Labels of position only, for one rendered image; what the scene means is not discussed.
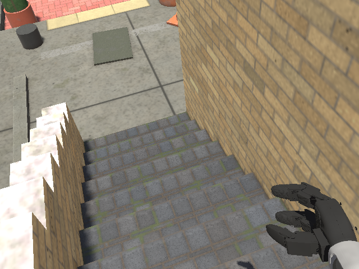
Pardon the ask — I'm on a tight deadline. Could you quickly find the right robot forearm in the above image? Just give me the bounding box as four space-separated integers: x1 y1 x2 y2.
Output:
328 240 359 269

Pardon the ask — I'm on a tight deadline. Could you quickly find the right robot hand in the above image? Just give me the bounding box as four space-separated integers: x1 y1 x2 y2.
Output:
266 182 357 262

